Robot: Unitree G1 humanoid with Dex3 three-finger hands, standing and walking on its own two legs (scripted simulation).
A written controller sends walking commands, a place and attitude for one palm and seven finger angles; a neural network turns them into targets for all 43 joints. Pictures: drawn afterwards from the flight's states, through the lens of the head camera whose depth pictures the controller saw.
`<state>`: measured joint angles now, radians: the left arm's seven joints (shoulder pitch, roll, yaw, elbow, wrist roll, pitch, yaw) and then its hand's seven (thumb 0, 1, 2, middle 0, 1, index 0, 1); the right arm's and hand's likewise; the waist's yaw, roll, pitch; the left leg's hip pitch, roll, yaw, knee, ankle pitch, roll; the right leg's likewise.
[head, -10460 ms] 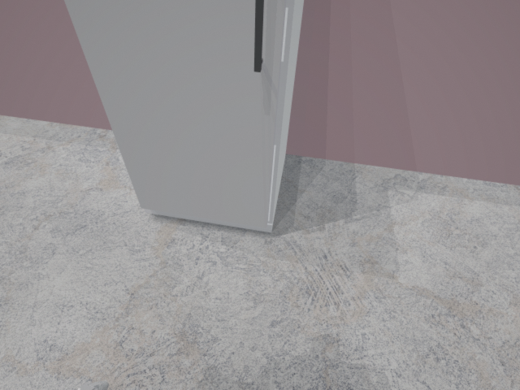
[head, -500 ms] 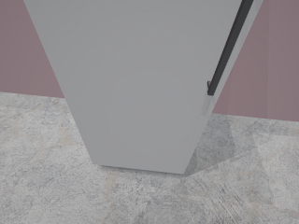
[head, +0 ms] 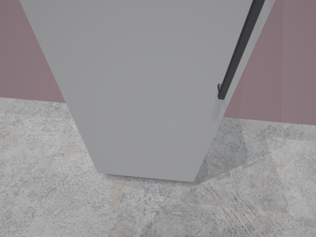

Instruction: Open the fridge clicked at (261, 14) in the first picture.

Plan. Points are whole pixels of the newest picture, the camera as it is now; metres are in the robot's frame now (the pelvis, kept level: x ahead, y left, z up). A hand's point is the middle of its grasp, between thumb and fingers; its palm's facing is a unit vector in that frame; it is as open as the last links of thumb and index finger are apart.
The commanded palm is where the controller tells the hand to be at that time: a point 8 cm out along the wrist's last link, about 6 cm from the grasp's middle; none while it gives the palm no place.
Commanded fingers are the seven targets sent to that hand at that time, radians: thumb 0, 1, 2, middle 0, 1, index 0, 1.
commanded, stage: raise the hand to about handle height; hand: right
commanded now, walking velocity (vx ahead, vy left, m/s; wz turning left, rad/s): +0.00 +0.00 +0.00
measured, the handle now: (240, 38) +0.52 -0.17 +0.26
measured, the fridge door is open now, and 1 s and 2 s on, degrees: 0 0 0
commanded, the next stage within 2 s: none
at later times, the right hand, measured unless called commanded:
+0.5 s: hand out of the picture +0.13 -0.21 -0.02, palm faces +0.25 +0.97 -0.05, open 9.1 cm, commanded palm +0.14 -0.25 +0.02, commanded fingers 0.00 -0.29 -0.64 0.24 0.69 0.24 0.69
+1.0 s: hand (299, 189) +0.21 -0.26 +0.11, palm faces +0.19 +0.98 -0.09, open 12.1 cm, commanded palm +0.18 -0.30 +0.12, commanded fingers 0.00 0.29 -0.39 0.28 1.07 0.28 1.07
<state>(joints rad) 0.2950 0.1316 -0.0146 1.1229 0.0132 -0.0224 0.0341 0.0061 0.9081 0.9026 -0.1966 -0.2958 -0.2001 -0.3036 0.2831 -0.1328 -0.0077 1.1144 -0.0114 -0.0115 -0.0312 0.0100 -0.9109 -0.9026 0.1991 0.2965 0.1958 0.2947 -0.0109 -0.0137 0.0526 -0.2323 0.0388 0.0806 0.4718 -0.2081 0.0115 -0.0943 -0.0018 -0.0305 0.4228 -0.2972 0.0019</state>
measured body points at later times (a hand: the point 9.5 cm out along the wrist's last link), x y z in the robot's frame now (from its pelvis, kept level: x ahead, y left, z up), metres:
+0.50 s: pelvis -0.01 +0.00 -0.04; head +0.01 -0.02 +0.41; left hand +0.23 +0.24 -0.05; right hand +0.11 -0.26 -0.01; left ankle +0.03 +0.11 -0.74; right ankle -0.04 -0.12 -0.74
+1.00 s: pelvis +0.01 -0.02 -0.02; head +0.00 -0.01 +0.43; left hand +0.17 +0.22 -0.10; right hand +0.19 -0.31 +0.12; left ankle +0.03 +0.11 -0.74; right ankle -0.04 -0.12 -0.74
